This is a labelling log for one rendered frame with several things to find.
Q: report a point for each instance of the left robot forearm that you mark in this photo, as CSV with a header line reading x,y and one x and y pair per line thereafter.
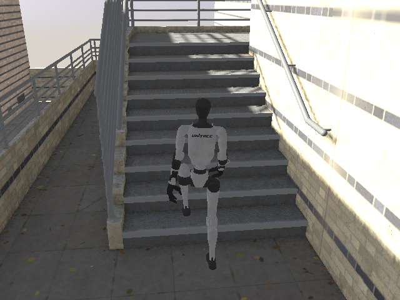
x,y
174,170

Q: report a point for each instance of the left robot hand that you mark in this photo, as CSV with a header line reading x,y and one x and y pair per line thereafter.
x,y
170,192

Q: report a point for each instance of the right robot thigh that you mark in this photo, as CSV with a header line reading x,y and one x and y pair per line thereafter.
x,y
213,186

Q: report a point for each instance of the right robot forearm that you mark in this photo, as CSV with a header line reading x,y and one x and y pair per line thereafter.
x,y
221,164

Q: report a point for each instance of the right robot upper arm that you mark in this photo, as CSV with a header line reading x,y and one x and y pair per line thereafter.
x,y
222,143

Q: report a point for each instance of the robot right foot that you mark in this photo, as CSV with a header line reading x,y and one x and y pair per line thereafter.
x,y
212,264

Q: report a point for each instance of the left robot upper arm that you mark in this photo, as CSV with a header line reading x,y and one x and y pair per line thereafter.
x,y
180,140

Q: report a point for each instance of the right robot hand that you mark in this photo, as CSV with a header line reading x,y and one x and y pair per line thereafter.
x,y
216,169

